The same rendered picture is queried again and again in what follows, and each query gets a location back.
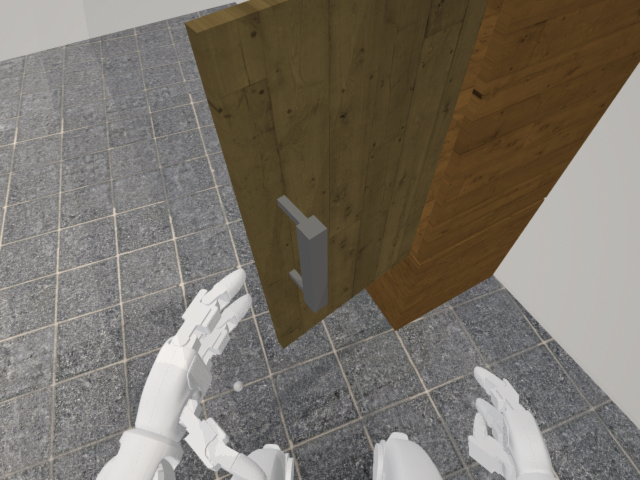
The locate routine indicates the robot left hand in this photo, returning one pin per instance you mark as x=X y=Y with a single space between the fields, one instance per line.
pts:
x=182 y=367

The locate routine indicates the right robot shin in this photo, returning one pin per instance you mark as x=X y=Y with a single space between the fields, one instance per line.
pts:
x=398 y=435

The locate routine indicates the robot left forearm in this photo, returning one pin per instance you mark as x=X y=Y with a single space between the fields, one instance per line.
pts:
x=143 y=455

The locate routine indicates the handle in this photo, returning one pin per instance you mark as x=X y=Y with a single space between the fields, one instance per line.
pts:
x=312 y=244

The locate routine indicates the right robot thigh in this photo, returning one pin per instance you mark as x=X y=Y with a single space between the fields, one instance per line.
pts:
x=399 y=459

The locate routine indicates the cupboard door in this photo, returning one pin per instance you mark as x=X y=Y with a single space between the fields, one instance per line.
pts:
x=343 y=106

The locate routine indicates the robot right hand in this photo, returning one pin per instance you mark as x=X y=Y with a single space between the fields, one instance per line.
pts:
x=515 y=431

